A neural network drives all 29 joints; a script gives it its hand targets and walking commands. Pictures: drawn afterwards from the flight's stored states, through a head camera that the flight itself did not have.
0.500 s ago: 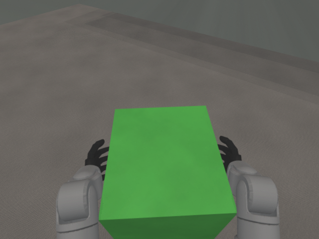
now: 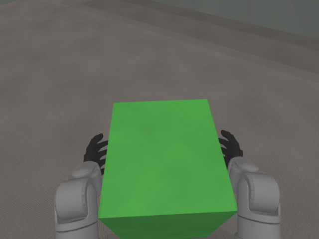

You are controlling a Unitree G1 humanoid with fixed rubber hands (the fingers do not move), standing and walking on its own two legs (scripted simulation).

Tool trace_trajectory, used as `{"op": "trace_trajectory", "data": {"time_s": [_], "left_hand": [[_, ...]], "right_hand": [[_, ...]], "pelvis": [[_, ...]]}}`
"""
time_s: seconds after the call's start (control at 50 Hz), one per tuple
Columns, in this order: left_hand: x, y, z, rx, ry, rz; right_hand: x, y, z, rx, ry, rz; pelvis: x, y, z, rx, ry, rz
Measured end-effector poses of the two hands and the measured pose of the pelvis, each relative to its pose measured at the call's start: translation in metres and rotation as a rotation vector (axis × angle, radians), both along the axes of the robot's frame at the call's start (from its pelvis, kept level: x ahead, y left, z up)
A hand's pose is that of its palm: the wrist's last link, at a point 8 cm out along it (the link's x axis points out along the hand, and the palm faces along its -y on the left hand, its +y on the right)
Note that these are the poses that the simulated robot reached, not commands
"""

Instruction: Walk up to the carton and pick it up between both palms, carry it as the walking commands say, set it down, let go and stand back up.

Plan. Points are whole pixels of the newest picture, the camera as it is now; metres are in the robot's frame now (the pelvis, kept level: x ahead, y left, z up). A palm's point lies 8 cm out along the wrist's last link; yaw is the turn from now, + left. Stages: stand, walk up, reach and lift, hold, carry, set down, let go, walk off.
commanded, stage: carry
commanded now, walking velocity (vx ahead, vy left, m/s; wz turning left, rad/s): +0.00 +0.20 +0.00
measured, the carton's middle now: (163, 175) +0.28 +0.00 +0.01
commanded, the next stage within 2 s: none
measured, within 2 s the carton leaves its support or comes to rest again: neither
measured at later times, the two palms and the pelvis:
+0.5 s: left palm (24, 186) +0.22 +0.29 +0.09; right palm (176, 180) +0.23 -0.02 +0.09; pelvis -0.04 +0.13 +0.00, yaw -1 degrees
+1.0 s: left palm out of the picture +0.18 +0.45 +0.07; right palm (93, 203) +0.19 +0.14 +0.08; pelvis -0.08 +0.28 +0.01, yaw -1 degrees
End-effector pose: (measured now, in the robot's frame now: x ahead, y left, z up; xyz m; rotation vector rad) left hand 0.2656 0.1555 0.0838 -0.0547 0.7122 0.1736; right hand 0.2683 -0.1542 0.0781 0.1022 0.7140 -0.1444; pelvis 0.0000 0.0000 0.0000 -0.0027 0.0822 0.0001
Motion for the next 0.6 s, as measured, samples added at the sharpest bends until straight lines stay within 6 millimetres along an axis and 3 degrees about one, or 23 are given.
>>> {"op": "trace_trajectory", "data": {"time_s": [0.14, 0.24, 0.36, 0.48, 0.6], "left_hand": [[-0.009, 0.027, 0.004, -0.008, 0.002, -0.014], [-0.011, 0.068, -0.002, -0.030, -0.032, -0.009], [-0.034, 0.112, -0.012, -0.056, 0.023, 0.029], [-0.041, 0.129, 0.003, -0.037, -0.021, 0.015], [-0.048, 0.137, 0.009, 0.008, -0.011, -0.030]], "right_hand": [[-0.012, 0.027, 0.008, -0.010, 0.001, -0.012], [-0.013, 0.068, 0.009, -0.029, -0.033, -0.010], [-0.026, 0.112, 0.002, -0.056, 0.022, 0.032], [-0.039, 0.129, 0.011, -0.037, -0.021, 0.016], [-0.059, 0.138, 0.004, 0.003, -0.011, -0.024]], "pelvis": [[-0.010, 0.031, 0.007, 0.027, -0.008, 0.009], [-0.015, 0.069, -0.002, 0.031, -0.012, 0.017], [-0.029, 0.103, 0.003, -0.003, -0.015, -0.009], [-0.040, 0.125, 0.003, 0.005, -0.010, -0.019], [-0.048, 0.146, 0.004, 0.020, -0.022, -0.020]]}}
